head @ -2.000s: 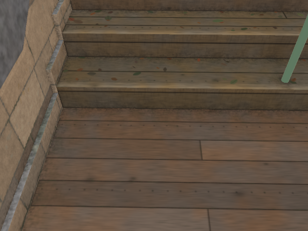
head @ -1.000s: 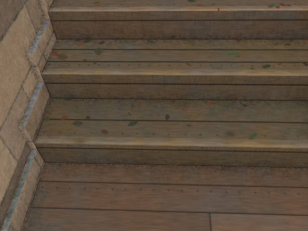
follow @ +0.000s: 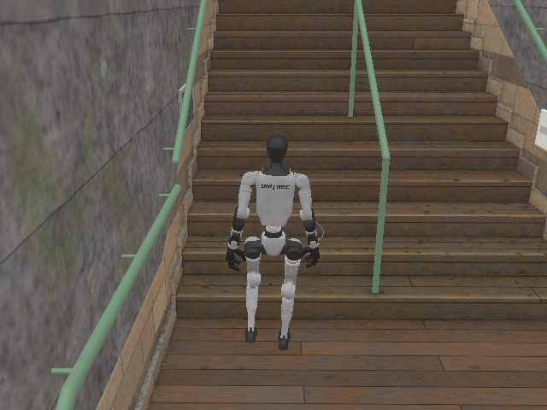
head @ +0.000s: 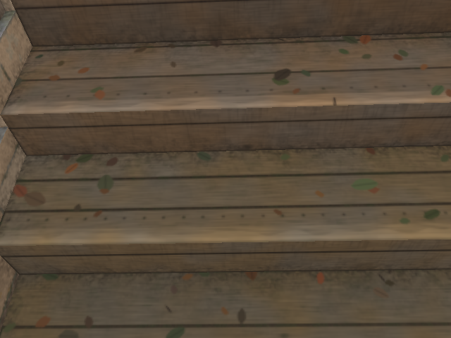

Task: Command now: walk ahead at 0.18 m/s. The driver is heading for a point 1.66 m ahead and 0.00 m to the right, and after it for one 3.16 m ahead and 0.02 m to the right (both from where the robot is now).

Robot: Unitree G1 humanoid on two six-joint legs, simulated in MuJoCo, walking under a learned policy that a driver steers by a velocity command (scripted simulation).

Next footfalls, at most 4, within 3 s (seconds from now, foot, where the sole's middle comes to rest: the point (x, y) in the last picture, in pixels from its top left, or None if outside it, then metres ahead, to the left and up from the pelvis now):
0.16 left None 0.10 0.12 -0.78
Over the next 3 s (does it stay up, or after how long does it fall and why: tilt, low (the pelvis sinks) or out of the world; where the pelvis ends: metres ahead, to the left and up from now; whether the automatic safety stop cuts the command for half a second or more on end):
stays up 0.16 0.04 -0.01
